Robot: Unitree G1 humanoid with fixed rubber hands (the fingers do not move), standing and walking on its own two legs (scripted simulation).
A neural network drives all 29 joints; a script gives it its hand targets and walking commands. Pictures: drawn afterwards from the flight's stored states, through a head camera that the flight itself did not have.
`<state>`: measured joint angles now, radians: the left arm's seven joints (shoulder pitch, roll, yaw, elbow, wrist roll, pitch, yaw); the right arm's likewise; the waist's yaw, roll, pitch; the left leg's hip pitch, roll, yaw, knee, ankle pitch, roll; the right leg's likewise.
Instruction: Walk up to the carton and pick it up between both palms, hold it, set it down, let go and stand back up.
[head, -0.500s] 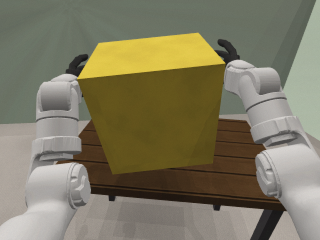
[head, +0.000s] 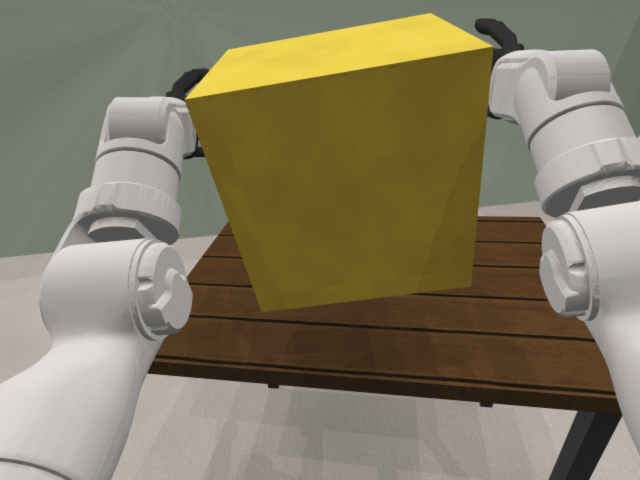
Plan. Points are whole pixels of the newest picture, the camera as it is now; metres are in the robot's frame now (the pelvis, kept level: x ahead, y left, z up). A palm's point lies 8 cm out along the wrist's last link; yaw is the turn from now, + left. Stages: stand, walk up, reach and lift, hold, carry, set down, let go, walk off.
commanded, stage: hold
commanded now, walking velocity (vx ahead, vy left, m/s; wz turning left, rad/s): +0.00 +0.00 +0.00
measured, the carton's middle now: (345, 164) +0.39 -0.03 +0.31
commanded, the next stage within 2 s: none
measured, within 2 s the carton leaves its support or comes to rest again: neither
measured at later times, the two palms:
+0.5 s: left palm (158, 174) +0.39 +0.20 +0.31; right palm (445, 116) +0.36 -0.15 +0.36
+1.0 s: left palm (167, 150) +0.39 +0.18 +0.34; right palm (462, 89) +0.37 -0.16 +0.39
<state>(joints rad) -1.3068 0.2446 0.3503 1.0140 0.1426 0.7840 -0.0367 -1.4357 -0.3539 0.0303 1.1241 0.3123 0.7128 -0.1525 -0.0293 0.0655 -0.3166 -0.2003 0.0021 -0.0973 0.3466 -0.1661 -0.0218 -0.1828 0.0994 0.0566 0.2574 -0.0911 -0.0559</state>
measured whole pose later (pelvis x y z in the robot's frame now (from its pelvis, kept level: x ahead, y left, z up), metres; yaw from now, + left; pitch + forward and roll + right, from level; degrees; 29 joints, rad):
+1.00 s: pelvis +0.02 +0.00 +0.00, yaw +2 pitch +0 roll -1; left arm -1.05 0.23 0.32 0.52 0.13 0.93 -0.06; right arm -1.27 -0.33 0.10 0.79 0.43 0.77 -0.23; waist -0.10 0.01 -0.26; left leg -0.14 0.00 -0.09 0.32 -0.18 -0.02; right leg -0.09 0.09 0.03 0.19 -0.09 -0.05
